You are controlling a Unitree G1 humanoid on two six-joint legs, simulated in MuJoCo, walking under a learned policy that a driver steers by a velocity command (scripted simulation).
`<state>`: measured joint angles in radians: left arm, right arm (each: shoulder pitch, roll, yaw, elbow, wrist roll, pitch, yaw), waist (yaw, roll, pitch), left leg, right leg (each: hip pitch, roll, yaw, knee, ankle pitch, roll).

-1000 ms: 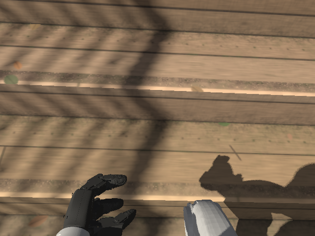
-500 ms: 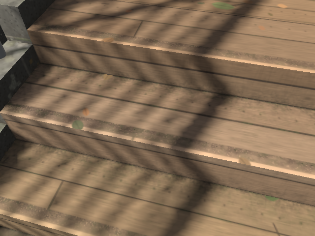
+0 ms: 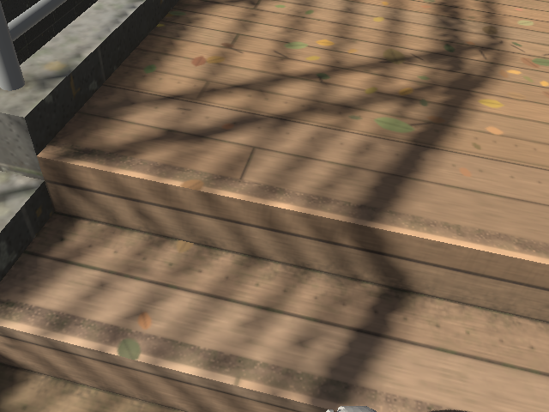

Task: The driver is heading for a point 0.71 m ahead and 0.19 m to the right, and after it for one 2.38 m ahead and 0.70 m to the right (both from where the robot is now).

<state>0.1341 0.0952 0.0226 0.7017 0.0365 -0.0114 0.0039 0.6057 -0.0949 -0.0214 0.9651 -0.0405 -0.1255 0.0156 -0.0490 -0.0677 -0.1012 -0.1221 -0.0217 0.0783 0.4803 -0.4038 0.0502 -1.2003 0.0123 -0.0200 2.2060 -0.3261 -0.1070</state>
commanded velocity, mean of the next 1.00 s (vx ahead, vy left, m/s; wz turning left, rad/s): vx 0.49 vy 0.00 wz -0.21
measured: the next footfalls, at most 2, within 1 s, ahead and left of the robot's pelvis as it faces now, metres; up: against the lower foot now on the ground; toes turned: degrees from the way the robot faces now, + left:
right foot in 0.18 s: +0.29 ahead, -0.10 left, +0.17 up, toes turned -7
left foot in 0.66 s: +0.63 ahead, +0.07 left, +0.34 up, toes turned +1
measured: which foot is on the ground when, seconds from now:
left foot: down 0.00-0.20, up 0.22-0.64, down 0.66-1.00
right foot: up 0.00-0.16, down 0.18-0.66, up 0.68-1.00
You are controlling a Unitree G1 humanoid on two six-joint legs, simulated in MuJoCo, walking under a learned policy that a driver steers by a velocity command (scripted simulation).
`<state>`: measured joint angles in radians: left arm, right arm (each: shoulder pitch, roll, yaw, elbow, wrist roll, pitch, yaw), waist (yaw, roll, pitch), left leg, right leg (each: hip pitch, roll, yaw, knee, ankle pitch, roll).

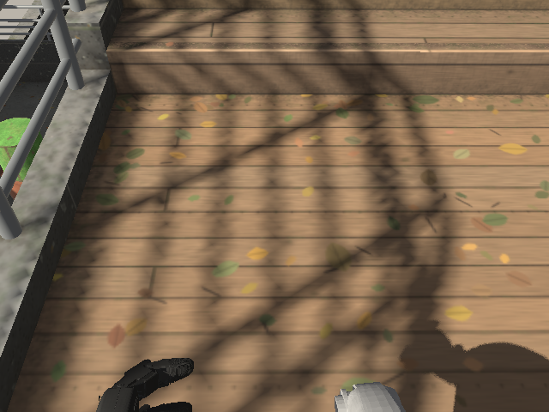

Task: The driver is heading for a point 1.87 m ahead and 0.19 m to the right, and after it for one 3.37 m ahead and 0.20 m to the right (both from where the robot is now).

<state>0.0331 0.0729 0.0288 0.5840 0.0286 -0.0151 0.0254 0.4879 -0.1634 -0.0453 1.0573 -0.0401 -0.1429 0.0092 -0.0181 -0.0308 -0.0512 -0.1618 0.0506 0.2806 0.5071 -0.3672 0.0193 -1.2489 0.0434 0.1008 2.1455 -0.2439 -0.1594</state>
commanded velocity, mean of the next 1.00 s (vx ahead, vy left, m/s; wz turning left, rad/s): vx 0.28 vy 0.00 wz -0.33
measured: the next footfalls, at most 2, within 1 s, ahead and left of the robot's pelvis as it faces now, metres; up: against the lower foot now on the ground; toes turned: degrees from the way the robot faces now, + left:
right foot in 0.18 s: +0.31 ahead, -0.11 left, +0.17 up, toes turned -10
left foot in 0.72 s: +0.62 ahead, -0.07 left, +0.17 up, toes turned -19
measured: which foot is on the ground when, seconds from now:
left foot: down 0.00-0.22, up 0.24-0.70, down 0.72-1.00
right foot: up 0.00-0.16, down 0.18-0.72, up 0.74-1.00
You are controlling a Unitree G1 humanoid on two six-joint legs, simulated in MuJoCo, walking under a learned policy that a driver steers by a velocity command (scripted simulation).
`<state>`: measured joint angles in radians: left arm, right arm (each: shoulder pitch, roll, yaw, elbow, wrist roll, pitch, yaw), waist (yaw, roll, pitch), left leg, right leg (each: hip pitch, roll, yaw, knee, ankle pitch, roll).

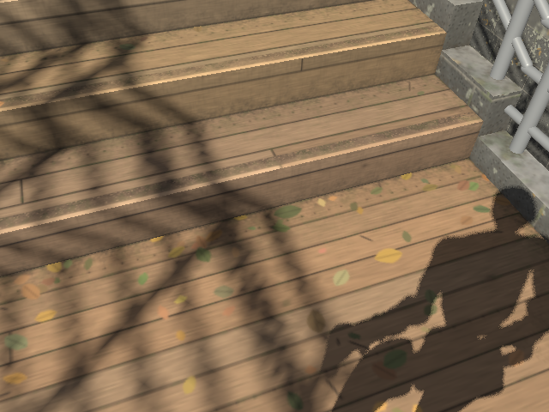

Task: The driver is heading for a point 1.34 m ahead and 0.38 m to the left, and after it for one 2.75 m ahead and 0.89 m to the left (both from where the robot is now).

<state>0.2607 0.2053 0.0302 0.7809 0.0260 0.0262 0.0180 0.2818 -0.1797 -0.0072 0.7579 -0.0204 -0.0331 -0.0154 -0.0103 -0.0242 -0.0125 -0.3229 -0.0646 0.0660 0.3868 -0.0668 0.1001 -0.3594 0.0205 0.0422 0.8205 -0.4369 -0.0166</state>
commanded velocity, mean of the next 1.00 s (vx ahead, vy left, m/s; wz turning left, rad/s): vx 0.14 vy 0.00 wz -0.01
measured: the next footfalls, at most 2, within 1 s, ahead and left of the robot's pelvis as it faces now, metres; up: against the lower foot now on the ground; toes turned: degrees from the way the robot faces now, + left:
right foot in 0.10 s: +0.05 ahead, -0.11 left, +0.00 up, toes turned +2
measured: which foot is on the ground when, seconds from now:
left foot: down 0.00-1.00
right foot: up 0.00-0.08, down 0.10-0.84, up 0.86-1.00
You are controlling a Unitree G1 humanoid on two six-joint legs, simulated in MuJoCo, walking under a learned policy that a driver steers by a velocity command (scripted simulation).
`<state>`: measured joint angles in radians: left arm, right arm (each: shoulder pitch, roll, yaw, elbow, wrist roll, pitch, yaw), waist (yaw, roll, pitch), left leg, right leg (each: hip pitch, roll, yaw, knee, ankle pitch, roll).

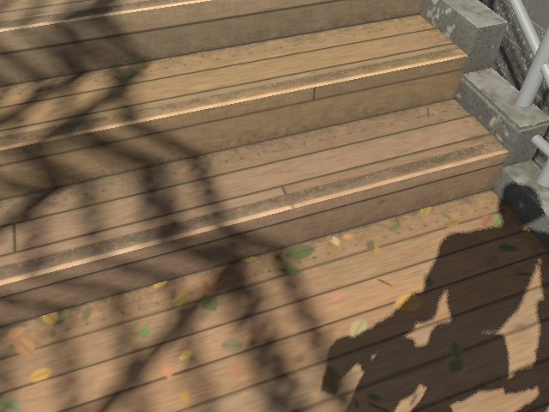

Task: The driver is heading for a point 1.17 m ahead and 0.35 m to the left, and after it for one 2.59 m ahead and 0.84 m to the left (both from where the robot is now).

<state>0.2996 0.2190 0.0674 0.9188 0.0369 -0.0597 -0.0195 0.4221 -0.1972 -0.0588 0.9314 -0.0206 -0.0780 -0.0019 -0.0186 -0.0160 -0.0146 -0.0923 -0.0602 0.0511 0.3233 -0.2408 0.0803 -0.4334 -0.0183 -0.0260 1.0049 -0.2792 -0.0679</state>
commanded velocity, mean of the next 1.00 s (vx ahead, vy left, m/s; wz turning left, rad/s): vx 0.11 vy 0.00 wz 0.28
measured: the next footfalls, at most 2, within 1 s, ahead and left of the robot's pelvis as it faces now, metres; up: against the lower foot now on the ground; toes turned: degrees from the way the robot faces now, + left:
right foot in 0.26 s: +0.29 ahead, -0.10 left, +0.00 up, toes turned -2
left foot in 0.76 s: +0.16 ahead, +0.07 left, +0.00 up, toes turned +16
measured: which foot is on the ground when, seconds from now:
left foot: down 0.00-0.26, up 0.28-0.74, down 0.76-1.00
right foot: up 0.00-0.24, down 0.26-0.74, up 0.76-1.00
